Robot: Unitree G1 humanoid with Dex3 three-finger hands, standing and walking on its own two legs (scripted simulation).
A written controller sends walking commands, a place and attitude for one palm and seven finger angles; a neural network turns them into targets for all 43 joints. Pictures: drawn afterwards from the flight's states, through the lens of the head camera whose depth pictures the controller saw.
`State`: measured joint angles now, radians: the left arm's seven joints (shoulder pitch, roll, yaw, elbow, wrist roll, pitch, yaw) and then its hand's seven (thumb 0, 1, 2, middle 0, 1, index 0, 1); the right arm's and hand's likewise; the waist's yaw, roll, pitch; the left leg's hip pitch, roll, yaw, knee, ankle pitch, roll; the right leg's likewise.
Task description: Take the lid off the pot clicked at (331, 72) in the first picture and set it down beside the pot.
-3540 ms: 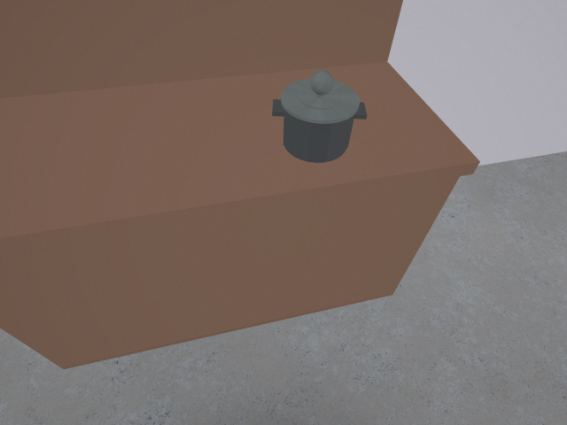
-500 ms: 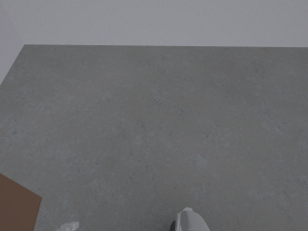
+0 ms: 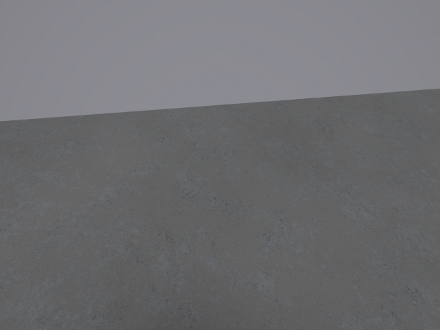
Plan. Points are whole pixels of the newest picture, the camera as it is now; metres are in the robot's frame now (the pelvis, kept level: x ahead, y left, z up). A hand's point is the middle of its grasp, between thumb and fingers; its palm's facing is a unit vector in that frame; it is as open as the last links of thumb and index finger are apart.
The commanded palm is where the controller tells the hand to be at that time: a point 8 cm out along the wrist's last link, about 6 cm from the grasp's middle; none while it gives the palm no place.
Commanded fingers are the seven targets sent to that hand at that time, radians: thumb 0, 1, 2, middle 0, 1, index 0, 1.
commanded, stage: turn to face it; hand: left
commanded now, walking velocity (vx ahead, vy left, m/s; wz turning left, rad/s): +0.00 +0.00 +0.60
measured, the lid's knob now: out of the picture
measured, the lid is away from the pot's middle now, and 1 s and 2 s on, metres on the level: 0.00 0.00 0.00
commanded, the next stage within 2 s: none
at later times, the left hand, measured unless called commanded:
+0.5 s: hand out of the picture +0.06 +0.16 -0.14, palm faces +0.34 -0.89 -0.29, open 7.4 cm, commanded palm none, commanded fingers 0.00 0.90 0.90 -0.20 -0.30 -0.20 -0.30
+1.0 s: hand out of the picture -0.03 +0.18 -0.15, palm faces +0.61 -0.74 -0.27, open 7.4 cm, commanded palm none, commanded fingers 0.00 0.90 0.90 -0.20 -0.30 -0.20 -0.30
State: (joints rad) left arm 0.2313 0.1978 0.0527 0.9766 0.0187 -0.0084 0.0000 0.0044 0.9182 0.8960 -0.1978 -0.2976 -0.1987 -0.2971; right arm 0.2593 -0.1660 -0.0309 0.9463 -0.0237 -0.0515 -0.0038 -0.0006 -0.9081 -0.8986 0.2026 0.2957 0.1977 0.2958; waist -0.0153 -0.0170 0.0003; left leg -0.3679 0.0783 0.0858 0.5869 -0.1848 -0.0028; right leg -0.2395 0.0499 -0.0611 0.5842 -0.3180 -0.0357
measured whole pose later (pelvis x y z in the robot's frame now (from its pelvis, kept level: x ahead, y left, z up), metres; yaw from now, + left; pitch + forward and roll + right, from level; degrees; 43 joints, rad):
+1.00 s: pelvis +0.04 -0.04 +0.01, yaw +35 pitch +0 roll +0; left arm 0.20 0.27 0.08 0.89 0.02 0.05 0.01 0.01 0.91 0.90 -0.19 -0.30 -0.19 -0.30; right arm 0.14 -0.21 -0.05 0.89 -0.02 0.04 0.01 0.00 -0.90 -0.90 0.21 0.30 0.20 0.30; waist 0.03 -0.04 0.08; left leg -0.30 -0.04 -0.02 0.51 -0.22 0.03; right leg -0.48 -0.09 0.01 1.03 -0.40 0.09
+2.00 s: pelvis +0.08 -0.08 +0.00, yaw +72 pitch +0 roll +1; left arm 0.16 0.23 0.05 0.83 0.02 0.01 0.03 0.01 0.91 0.90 -0.20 -0.30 -0.20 -0.30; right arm 0.19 -0.26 -0.09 0.91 -0.01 0.07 0.01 0.00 -0.90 -0.90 0.21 0.30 0.20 0.30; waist -0.02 0.05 0.07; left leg -0.42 -0.07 -0.12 0.81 -0.43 -0.03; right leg -0.29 -0.03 -0.04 0.60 -0.30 0.00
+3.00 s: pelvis +0.10 -0.06 +0.02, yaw +102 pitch -1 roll +2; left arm 0.24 0.17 0.04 0.91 0.03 0.00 0.02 0.01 0.90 0.90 -0.20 -0.30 -0.20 -0.30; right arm 0.20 -0.23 -0.07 0.98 -0.01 0.08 0.01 0.00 -0.91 -0.90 0.20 0.30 0.20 0.30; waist 0.01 0.01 0.07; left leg -0.40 0.00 -0.01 0.96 -0.45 -0.04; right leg -0.24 -0.08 -0.12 0.50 -0.25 -0.02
